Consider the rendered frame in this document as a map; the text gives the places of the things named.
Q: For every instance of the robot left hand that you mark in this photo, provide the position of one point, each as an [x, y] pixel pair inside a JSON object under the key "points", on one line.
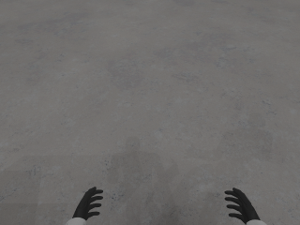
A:
{"points": [[84, 206]]}

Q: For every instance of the robot right hand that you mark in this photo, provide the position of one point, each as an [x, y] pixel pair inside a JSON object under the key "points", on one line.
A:
{"points": [[245, 207]]}

